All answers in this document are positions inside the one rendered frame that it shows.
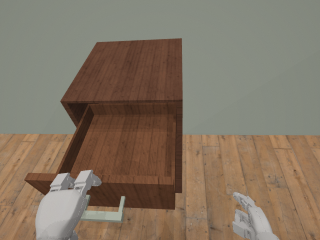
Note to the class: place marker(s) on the drawer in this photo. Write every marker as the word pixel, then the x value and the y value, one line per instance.
pixel 131 147

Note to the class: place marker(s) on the robot left hand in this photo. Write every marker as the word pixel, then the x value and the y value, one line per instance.
pixel 61 208

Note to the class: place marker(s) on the handle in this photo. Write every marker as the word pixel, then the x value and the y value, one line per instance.
pixel 104 216

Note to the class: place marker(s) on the cabinet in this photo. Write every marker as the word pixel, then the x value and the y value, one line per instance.
pixel 133 71

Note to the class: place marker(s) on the robot right hand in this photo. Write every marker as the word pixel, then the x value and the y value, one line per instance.
pixel 251 224

